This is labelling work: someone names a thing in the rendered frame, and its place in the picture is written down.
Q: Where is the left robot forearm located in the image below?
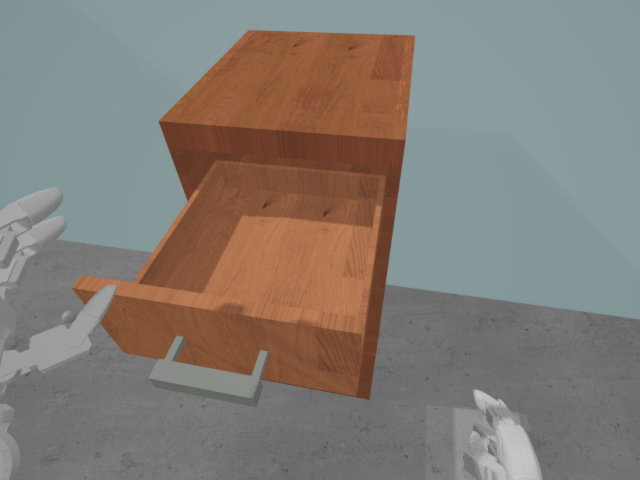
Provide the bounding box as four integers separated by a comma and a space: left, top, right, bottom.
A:
0, 404, 20, 480

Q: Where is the cabinet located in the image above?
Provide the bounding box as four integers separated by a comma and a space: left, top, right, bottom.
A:
159, 30, 415, 400

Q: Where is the robot right hand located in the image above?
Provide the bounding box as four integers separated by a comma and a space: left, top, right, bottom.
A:
463, 389, 543, 480

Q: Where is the handle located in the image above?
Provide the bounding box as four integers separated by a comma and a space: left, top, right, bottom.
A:
148, 336, 269, 408

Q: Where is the drawer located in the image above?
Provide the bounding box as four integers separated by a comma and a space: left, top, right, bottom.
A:
71, 160, 386, 396

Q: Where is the robot left hand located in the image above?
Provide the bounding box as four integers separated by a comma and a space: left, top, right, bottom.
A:
0, 188, 117, 403

